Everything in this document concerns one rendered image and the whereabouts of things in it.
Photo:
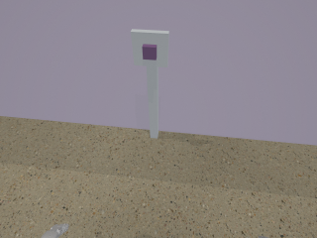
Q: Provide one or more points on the button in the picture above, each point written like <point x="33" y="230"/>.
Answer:
<point x="149" y="52"/>

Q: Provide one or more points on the panel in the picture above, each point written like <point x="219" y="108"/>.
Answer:
<point x="161" y="39"/>

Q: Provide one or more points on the robot left hand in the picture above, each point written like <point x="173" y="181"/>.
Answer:
<point x="56" y="231"/>

